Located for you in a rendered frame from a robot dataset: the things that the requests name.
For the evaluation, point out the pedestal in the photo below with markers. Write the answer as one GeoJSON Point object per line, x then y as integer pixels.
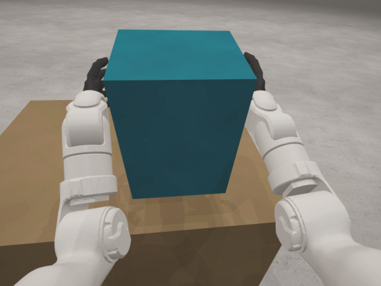
{"type": "Point", "coordinates": [226, 239]}

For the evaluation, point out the robot left forearm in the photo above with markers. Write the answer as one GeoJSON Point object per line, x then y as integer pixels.
{"type": "Point", "coordinates": [87, 151]}

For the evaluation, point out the left robot upper arm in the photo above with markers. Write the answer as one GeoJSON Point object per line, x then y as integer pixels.
{"type": "Point", "coordinates": [88, 244]}

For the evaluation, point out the carton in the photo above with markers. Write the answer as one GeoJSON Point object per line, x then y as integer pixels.
{"type": "Point", "coordinates": [179, 101]}

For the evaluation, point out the right robot upper arm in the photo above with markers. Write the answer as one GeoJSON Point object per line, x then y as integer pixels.
{"type": "Point", "coordinates": [316, 226]}

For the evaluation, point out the robot right hand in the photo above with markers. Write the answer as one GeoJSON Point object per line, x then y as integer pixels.
{"type": "Point", "coordinates": [254, 64]}

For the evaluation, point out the robot right forearm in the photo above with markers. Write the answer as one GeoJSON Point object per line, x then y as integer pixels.
{"type": "Point", "coordinates": [291, 172]}

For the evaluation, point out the robot left hand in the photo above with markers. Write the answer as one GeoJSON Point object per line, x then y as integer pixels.
{"type": "Point", "coordinates": [95, 75]}

